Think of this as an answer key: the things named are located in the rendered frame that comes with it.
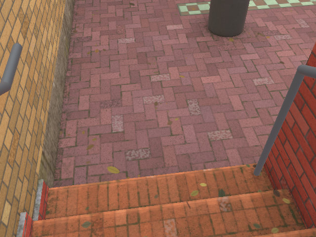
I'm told stairs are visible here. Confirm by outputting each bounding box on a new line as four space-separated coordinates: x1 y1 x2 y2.
31 163 316 237

